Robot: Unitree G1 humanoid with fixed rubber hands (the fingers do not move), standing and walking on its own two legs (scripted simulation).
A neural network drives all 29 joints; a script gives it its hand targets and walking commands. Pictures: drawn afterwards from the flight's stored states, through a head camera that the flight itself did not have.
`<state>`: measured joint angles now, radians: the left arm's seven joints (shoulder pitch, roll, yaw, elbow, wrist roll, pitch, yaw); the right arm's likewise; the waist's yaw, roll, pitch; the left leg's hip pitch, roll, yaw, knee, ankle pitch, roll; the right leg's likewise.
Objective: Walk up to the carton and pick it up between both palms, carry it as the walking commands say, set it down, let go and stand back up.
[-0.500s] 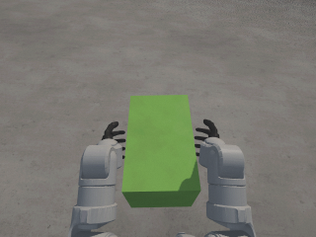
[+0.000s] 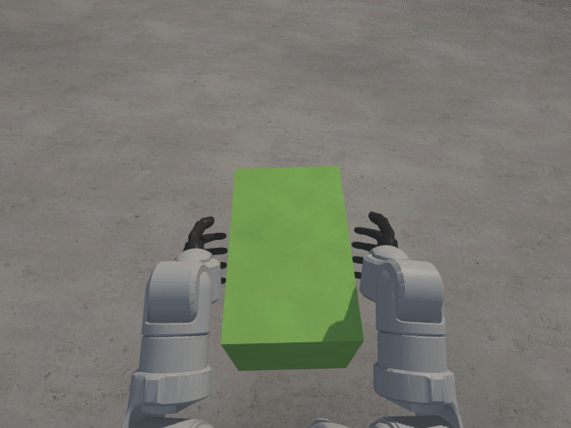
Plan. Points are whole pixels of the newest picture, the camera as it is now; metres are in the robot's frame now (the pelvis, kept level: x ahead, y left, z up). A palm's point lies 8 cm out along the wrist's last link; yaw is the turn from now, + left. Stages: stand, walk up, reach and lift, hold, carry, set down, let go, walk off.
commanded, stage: carry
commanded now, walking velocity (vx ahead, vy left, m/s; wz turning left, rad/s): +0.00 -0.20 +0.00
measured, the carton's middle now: (289, 266) +0.36 +0.00 +0.00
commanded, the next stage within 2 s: none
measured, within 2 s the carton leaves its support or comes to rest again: neither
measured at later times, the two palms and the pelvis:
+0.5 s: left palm (317, 318) +0.24 -0.03 +0.09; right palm (524, 320) +0.23 -0.28 +0.10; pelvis -0.07 -0.15 +0.00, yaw +1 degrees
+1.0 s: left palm (356, 393) +0.15 -0.06 +0.10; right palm out of the picture +0.15 -0.31 +0.10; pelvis -0.15 -0.18 +0.00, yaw +2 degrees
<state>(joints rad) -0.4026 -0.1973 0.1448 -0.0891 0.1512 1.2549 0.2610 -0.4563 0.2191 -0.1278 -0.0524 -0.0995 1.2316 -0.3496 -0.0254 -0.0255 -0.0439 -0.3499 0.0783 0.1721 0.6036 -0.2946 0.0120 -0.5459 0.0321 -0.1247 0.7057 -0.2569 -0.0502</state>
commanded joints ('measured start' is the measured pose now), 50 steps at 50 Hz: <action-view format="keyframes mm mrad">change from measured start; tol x16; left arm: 1 -667 -1066 -611 -112 -466 -36 -373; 50 -656 -1076 -515 9 -447 -44 -391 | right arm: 1 -454 1093 555 -30 403 0 470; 50 -564 1110 568 26 411 14 478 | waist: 1 17 133 -297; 7 12 267 -375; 11 34 -238 -396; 26 30 65 -422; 41 29 -102 -391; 46 8 305 -387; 50 81 54 -271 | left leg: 1 213 411 -355 -303 181 151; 7 263 246 -101 -70 635 8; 11 -163 47 -28 272 -342 -118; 14 -168 30 -93 422 -301 -66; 23 166 3 -58 -191 -33 -18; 44 269 -91 91 -79 -229 38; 47 -201 317 -385 -407 -419 141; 48 -386 342 -326 -431 -415 89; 50 -189 155 -112 -195 -254 -53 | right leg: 1 -90 -125 202 249 -77 46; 8 269 -34 -8 -323 55 75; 10 504 -323 339 -333 442 -26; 12 474 -347 337 -278 536 -117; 27 294 -224 204 -415 -148 1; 40 200 -212 126 -632 -309 133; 44 180 -122 -17 -520 -249 218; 48 435 -82 160 486 -115 78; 50 354 -94 188 -62 -120 21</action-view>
